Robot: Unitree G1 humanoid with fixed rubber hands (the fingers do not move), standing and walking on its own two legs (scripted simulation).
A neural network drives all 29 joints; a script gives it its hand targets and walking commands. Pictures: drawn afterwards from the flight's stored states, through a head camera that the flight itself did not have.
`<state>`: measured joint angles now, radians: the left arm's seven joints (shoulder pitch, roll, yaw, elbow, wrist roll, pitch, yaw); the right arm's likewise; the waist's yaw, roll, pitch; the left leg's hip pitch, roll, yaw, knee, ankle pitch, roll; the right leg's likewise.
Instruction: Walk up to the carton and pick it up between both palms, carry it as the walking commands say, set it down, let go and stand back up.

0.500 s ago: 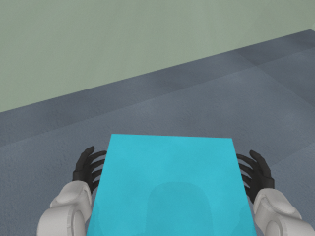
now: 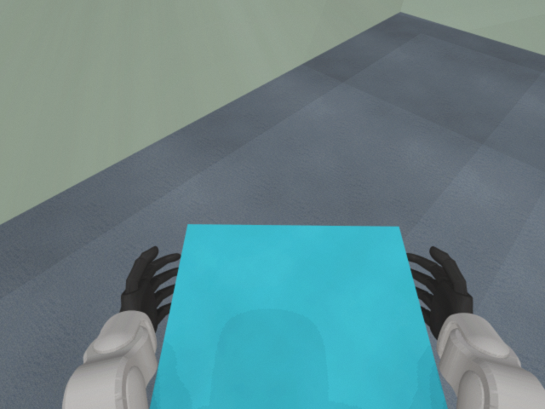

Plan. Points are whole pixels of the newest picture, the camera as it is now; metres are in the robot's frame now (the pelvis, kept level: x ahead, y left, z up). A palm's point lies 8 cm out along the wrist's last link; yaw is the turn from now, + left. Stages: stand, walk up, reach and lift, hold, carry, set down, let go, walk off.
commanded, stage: carry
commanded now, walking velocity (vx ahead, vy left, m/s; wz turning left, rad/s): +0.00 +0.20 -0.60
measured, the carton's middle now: (290, 337) +0.23 +0.00 +0.00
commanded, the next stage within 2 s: none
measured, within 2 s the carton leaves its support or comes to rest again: neither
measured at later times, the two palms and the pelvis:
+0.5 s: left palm (138, 283) +0.26 +0.20 +0.10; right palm (445, 398) +0.15 -0.15 +0.09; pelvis -0.01 +0.10 +0.01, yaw -18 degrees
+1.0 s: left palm (107, 261) +0.28 +0.23 +0.12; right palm out of the picture +0.10 -0.08 +0.10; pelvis -0.01 +0.19 +0.01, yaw -28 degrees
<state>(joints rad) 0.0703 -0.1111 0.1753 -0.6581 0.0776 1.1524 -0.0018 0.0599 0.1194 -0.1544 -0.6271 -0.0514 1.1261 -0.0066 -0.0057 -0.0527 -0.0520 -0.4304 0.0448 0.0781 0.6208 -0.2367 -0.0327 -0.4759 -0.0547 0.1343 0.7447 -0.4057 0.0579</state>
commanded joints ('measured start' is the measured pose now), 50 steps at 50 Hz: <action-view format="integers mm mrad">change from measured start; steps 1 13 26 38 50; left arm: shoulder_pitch -353 -303 -323 -399 -406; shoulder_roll -630 -594 -637 -717 -715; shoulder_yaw -826 -750 -770 -837 -738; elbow -108 -11 -98 -29 48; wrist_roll -323 -330 -318 -330 -307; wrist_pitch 27 39 -4 21 40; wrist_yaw -72 -80 -78 -79 -89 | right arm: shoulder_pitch -271 -296 -364 -426 -533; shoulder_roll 626 575 671 655 708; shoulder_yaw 758 754 810 755 806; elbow -79 -77 -102 -135 -79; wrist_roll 306 278 328 323 345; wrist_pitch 36 46 22 11 68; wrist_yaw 63 46 57 85 87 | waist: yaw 19 46 25 11 0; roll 356 55 -173 274 -26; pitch -251 -195 -213 -257 -207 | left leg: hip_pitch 276 38 -45 252 134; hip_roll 387 187 -20 236 116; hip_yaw -332 38 -11 -113 -8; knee -258 91 135 -231 -114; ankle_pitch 374 91 -142 354 102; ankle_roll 177 67 -43 114 -7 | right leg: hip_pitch -165 268 222 -21 181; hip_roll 35 -72 -181 46 -144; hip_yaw -186 -74 114 -223 -102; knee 386 -360 -259 170 -334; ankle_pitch -252 136 529 -96 328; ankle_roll -27 -71 -152 -29 -94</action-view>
